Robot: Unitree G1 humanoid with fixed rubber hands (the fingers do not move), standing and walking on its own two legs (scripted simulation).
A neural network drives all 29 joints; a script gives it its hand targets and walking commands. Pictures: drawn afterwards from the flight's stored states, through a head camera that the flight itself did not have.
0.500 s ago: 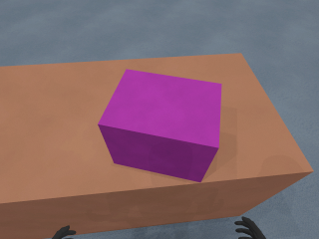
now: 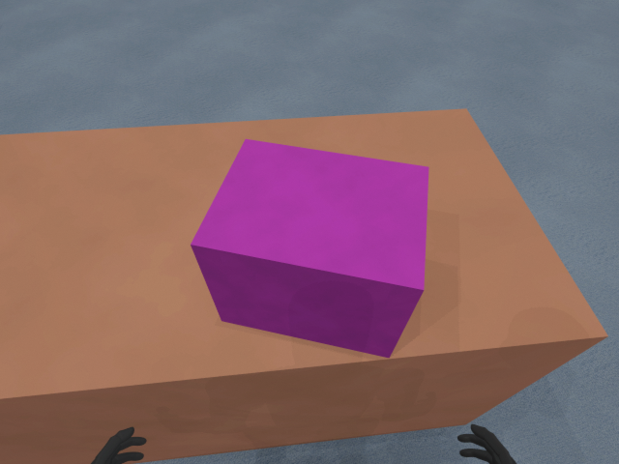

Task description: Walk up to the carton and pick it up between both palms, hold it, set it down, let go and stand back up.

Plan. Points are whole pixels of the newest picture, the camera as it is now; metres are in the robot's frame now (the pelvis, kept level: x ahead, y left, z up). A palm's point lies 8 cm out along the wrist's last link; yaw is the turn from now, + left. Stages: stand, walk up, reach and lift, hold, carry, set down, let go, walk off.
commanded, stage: stand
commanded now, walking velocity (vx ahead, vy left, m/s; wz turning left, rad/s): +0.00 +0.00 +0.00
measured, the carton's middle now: (317, 249) +0.41 -0.01 +0.01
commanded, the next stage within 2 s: none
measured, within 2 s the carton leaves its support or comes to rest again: neither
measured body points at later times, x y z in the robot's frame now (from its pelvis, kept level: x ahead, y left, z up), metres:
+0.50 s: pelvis +0.00 +0.00 +0.00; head +0.03 -0.01 +0.45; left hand +0.11 +0.28 -0.12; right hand +0.11 -0.26 -0.13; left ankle +0.00 +0.12 -0.72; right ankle -0.01 -0.12 -0.72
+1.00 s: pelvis -0.02 +0.00 +0.00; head +0.00 -0.01 +0.45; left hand +0.09 +0.28 -0.12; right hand +0.09 -0.27 -0.13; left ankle +0.00 +0.12 -0.72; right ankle -0.01 -0.12 -0.72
